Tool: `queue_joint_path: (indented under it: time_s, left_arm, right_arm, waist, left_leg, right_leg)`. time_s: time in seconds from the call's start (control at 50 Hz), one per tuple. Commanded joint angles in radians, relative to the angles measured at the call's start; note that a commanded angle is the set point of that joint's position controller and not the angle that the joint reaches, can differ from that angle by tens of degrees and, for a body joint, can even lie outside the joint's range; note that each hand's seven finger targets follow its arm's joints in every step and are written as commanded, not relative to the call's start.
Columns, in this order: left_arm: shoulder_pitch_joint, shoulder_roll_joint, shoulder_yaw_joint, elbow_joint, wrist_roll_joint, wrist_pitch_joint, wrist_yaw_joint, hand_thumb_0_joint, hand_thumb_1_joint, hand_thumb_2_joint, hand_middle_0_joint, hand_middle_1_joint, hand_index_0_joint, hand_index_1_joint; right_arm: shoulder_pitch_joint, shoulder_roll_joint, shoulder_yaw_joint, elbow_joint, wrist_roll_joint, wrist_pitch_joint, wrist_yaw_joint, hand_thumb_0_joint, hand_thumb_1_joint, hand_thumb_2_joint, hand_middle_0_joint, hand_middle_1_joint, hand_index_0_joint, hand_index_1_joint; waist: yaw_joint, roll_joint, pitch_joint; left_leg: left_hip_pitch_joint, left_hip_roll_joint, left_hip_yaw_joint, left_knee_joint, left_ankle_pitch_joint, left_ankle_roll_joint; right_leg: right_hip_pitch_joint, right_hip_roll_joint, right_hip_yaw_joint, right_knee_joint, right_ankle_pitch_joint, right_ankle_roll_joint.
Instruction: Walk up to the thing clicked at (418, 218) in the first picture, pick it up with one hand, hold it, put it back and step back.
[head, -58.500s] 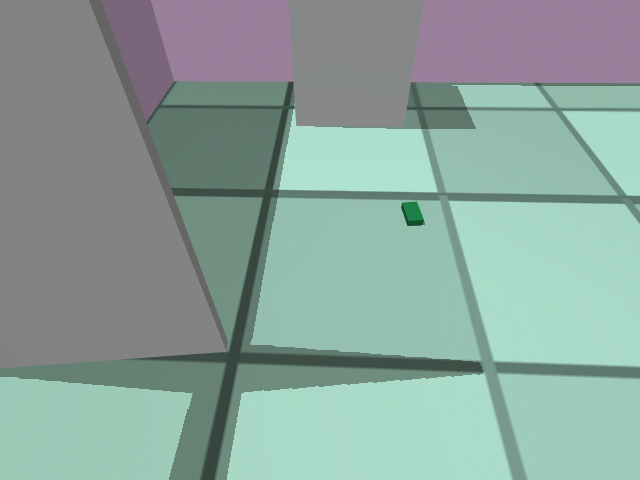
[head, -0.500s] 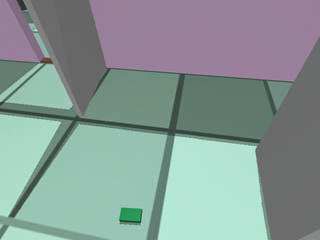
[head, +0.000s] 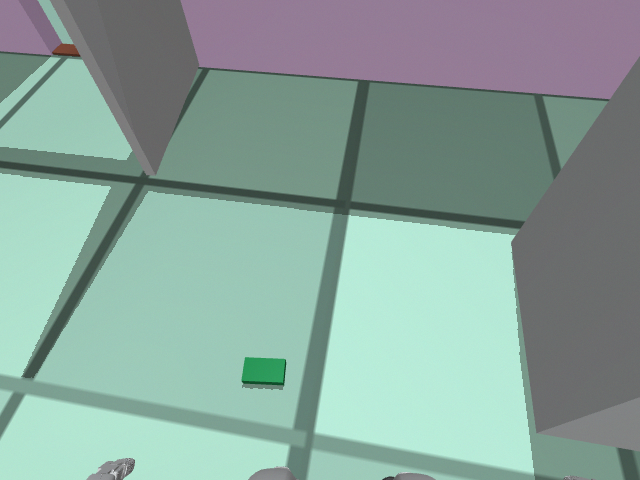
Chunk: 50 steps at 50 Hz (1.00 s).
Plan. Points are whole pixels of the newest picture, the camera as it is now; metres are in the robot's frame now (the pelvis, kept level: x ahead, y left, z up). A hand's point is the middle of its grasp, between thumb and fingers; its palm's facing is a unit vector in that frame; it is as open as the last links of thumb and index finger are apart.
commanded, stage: step back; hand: left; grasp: from above
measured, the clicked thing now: (264, 371) +0.46 +0.20 -0.75
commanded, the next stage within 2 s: none
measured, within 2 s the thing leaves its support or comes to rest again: neither
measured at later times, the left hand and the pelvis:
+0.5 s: hand out of the picture +0.04 +0.30 -0.16, palm faces -0.11 -0.92 -0.39, open 7.4 cm; pelvis -0.07 +0.05 -0.01, yaw -5 degrees
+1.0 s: hand out of the picture -0.07 +0.32 -0.16, palm faces -0.04 -0.95 -0.32, open 7.4 cm; pelvis -0.21 +0.07 +0.00, yaw +0 degrees
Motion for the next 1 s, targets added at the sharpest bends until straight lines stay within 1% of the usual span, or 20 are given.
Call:
queue_joint_path:
  time_s: [0.0, 0.02, 0.04, 0.06, 0.1, 0.18, 0.24, 0.34, 0.44, 0.5, 0.54, 0.56, 0.64, 0.76, 0.84, 0.86, 0.88, 0.9, 0.92, 0.98]
  left_arm:
    - [-0.095, 0.256, 0.045, -0.145, 0.004, -0.008, 0.022, 0.0, 0.9, 0.9, -0.2, -0.3, -0.2, -0.3]
    - [-0.066, 0.239, 0.04, -0.146, -0.008, 0.002, 0.019, 0.0, 0.9, 0.9, -0.2, -0.3, -0.2, -0.3]
    - [-0.059, 0.194, 0.033, -0.163, -0.021, 0.009, 0.02, 0.0, 0.9, 0.9, -0.2, -0.3, -0.2, -0.3]
    - [-0.074, 0.161, 0.027, -0.174, -0.027, 0.016, 0.027, 0.0, 0.9, 0.9, -0.2, -0.3, -0.2, -0.3]
    - [-0.01, 0.162, 0.024, -0.161, -0.017, 0.026, 0.04, 0.0, 0.9, 0.9, -0.2, -0.3, -0.2, -0.3]
    - [0.043, 0.195, 0.031, -0.149, -0.026, 0.03, 0.04, 0.0, 0.9, 0.9, -0.2, -0.3, -0.2, -0.3]
    - [0.052, 0.192, 0.035, -0.156, -0.012, 0.022, 0.033, 0.0, 0.9, 0.9, -0.2, -0.3, -0.2, -0.3]
    - [0.039, 0.187, 0.036, -0.184, -0.006, 0.01, 0.031, 0.0, 0.9, 0.9, -0.2, -0.3, -0.2, -0.3]
    - [0.123, 0.181, 0.048, -0.158, 0.01, -0.002, 0.019, 0.0, 0.9, 0.9, -0.2, -0.3, -0.2, -0.3]
    - [0.14, 0.227, 0.063, -0.161, 0.011, -0.009, 0.012, 0.0, 0.9, 0.9, -0.2, -0.3, -0.2, -0.3]
    - [0.058, 0.291, 0.075, -0.218, 0.015, -0.01, 0.007, 0.0, 0.9, 0.9, -0.2, -0.3, -0.2, -0.3]
    - [0.041, 0.286, 0.076, -0.247, 0.019, -0.016, 0.01, 0.0, 0.9, 0.9, -0.2, -0.3, -0.2, -0.3]
    - [0.002, 0.226, 0.071, -0.275, 0.014, -0.018, 0.024, 0.0, 0.9, 0.9, -0.2, -0.3, -0.2, -0.3]
    - [0.089, 0.225, 0.069, -0.297, 0.024, -0.001, 0.022, 0.0, 0.9, 0.9, -0.2, -0.3, -0.2, -0.3]
    - [0.067, 0.24, 0.061, -0.315, 0.004, 0.028, 0.009, 0.0, 0.9, 0.9, -0.2, -0.3, -0.2, -0.3]
    - [0.086, 0.208, 0.053, -0.323, 0.002, 0.034, 0.005, 0.0, 0.9, 0.9, -0.2, -0.3, -0.2, -0.3]
    - [0.079, 0.17, 0.048, -0.332, -0.001, 0.03, 0.005, 0.0, 0.9, 0.9, -0.2, -0.3, -0.2, -0.3]
    - [-0.011, 0.223, 0.076, -0.343, 0.012, 0.024, 0.019, 0.0, 0.9, 0.9, -0.2, -0.3, -0.2, -0.3]
    - [-0.023, 0.246, 0.078, -0.336, 0.02, 0.024, 0.02, 0.0, 0.9, 0.9, -0.2, -0.3, -0.2, -0.3]
    - [0.135, 0.203, 0.076, -0.274, -0.011, 0.029, 0.009, 0.0, 0.9, 0.9, -0.2, -0.3, -0.2, -0.3]
  right_arm:
    - [0.144, -0.15, -0.045, -0.061, -0.003, -0.014, -0.008, 0.0, -0.9, -0.9, 0.2, 0.3, 0.2, 0.3]
    - [0.128, -0.168, -0.047, -0.066, -0.012, -0.024, -0.013, 0.0, -0.9, -0.9, 0.2, 0.3, 0.2, 0.3]
    - [0.111, -0.217, -0.063, -0.077, -0.031, -0.031, -0.02, 0.0, -0.9, -0.9, 0.2, 0.3, 0.2, 0.3]
    - [0.12, -0.271, -0.074, -0.081, -0.038, -0.034, -0.023, 0.0, -0.9, -0.9, 0.2, 0.3, 0.2, 0.3]
    - [0.116, -0.291, -0.08, -0.114, -0.033, -0.04, -0.031, 0.0, -0.9, -0.9, 0.2, 0.3, 0.2, 0.3]
    - [0.012, -0.202, -0.063, -0.158, -0.038, -0.039, -0.054, 0.0, -0.9, -0.9, 0.2, 0.3, 0.2, 0.3]
    - [0.076, -0.175, -0.065, -0.162, -0.028, -0.04, -0.066, 0.0, -0.9, -0.9, 0.2, 0.3, 0.2, 0.3]
    - [0.104, -0.188, -0.074, -0.177, -0.024, -0.036, -0.065, 0.0, -0.9, -0.9, 0.2, 0.3, 0.2, 0.3]
    - [0.032, -0.209, -0.075, -0.198, -0.018, -0.031, -0.051, 0.0, -0.9, -0.9, 0.2, 0.3, 0.2, 0.3]
    - [-0.002, -0.197, -0.072, -0.211, -0.006, -0.029, -0.04, 0.0, -0.9, -0.9, 0.2, 0.3, 0.2, 0.3]
    - [0.02, -0.153, -0.064, -0.19, -0.008, -0.022, -0.039, 0.0, -0.9, -0.9, 0.2, 0.3, 0.2, 0.3]
    - [0.036, -0.165, -0.065, -0.192, -0.013, -0.019, -0.036, 0.0, -0.9, -0.9, 0.2, 0.3, 0.2, 0.3]
    - [0.102, -0.162, -0.05, -0.167, -0.006, -0.022, -0.03, 0.0, -0.9, -0.9, 0.2, 0.3, 0.2, 0.3]
    - [0.124, -0.141, -0.031, -0.205, -0.008, -0.038, -0.045, 0.0, -0.9, -0.9, 0.2, 0.3, 0.2, 0.3]
    - [0.203, -0.145, -0.053, -0.175, -0.033, -0.045, -0.044, 0.0, -0.9, -0.9, 0.2, 0.3, 0.2, 0.3]
    - [0.191, -0.197, -0.071, -0.181, -0.045, -0.045, -0.042, 0.0, -0.9, -0.9, 0.2, 0.3, 0.2, 0.3]
    - [0.161, -0.304, -0.094, -0.196, -0.06, -0.044, -0.038, 0.0, -0.9, -0.9, 0.2, 0.3, 0.2, 0.3]
    - [0.106, -0.373, -0.105, -0.224, -0.045, -0.043, -0.035, 0.0, -0.9, -0.9, 0.2, 0.3, 0.2, 0.3]
    - [0.038, -0.346, -0.1, -0.237, -0.047, -0.055, -0.043, 0.0, -0.9, -0.9, 0.2, 0.3, 0.2, 0.3]
    - [-0.032, -0.212, -0.057, -0.254, -0.05, -0.06, -0.051, 0.0, -0.9, -0.9, 0.2, 0.3, 0.2, 0.3]
  waist:
    - [-0.029, -0.194, -0.245]
    - [-0.016, -0.087, -0.243]
    - [-0.01, 0.082, -0.248]
    - [-0.016, 0.205, -0.218]
    - [-0.022, 0.171, -0.268]
    - [0.042, 0.16, -0.246]
    - [0.008, 0.128, -0.27]
    - [-0.025, 0.1, -0.243]
    - [0.012, 0.077, -0.234]
    - [0.027, -0.098, -0.205]
    - [0.031, -0.307, -0.127]
    - [0.035, -0.261, -0.119]
    - [0.019, -0.102, -0.151]
    - [0.055, -0.174, -0.277]
    - [0.007, -0.15, -0.265]
    - [0.011, -0.038, -0.261]
    - [0.004, 0.207, -0.232]
    - [-0.055, 0.271, -0.171]
    - [-0.026, 0.223, -0.134]
    - [0.084, 0.086, -0.144]
  left_leg:
    - [0.057, 0.034, -0.001, -0.167, 0.142, 0.005]
    - [0.091, 0.073, -0.027, -0.302, 0.444, 0.005]
    - [0.147, 0.181, -0.178, -0.348, 0.709, 0.02]
    - [0.247, 0.274, -0.331, -0.371, 0.918, 0.066]
    - [0.274, 0.341, -0.349, -0.326, 1.042, 0.116]
    - [0.329, 0.203, -0.158, -0.298, 0.909, 0.003]
    - [0.427, 0.205, -0.158, -0.279, 0.911, 0.002]
    - [0.402, 0.272, -0.18, -0.279, 0.819, 0.103]
    - [0.212, 0.288, -0.216, -0.29, 0.548, 0.121]
    - [0.01, 0.182, -0.133, -0.22, 0.292, 0.068]
    - [0.027, -0.053, -0.002, 0.14, -0.083, -0.03]
    - [-0.004, -0.064, -0.071, 0.285, -0.18, -0.034]
    - [-0.06, -0.108, -0.113, 0.408, -0.073, -0.039]
    - [-0.101, -0.005, -0.031, -0.009, -0.099, -0.054]
    - [0.131, 0.005, 0.018, -0.394, 0.275, -0.028]
    - [0.206, 0.115, -0.139, -0.419, 0.225, 0.01]
    - [0.241, 0.347, -0.447, -0.481, 0.303, 0.096]
    - [0.004, 0.475, -0.554, -0.514, 0.342, 0.259]
    - [-0.063, 0.489, -0.552, -0.503, 0.377, 0.277]
    - [0.109, 0.247, -0.158, -0.363, 0.662, 0.137]
  right_leg:
    - [0.089, -0.2, 0.137, 0.023, 0.403, -0.169]
    - [0.079, -0.131, 0.088, 0.102, 0.34, -0.126]
    - [-0.007, -0.002, 0.043, 0.241, 0.199, -0.079]
    - [-0.192, 0.145, 0.079, 0.355, -0.279, -0.06]
    - [-0.215, 0.155, 0.186, 0.503, -0.423, -0.055]
    - [-0.261, 0.147, 0.214, 0.556, -0.229, -0.053]
    - [-0.247, 0.135, 0.168, 0.488, -0.208, -0.021]
    - [-0.163, 0.089, 0.121, 0.256, -0.224, -0.014]
    - [0.029, 0.072, 0.064, 0.039, -0.105, -0.06]
    - [0.097, -0.011, 0.218, 0.008, 0.108, -0.151]
    - [-0.084, -0.278, 0.526, -0.204, 0.114, -0.321]
    - [-0.092, -0.322, 0.569, -0.215, 0.182, -0.358]
    - [-0.038, -0.173, 0.321, -0.151, 0.288, -0.267]
    - [0.294, -0.151, 0.245, -0.03, 0.438, -0.227]
    - [0.12, -0.089, 0.194, 0.064, 0.254, -0.133]
    - [-0.036, -0.029, 0.175, 0.111, 0.069, -0.094]
    - [-0.25, 0.13, 0.097, 0.3, -0.248, -0.046]
    - [-0.182, 0.156, 0.172, 0.509, -0.417, -0.012]
    - [-0.155, 0.121, 0.233, 0.645, -0.382, -0.017]
    - [-0.255, 0.184, 0.238, 0.743, -0.238, -0.038]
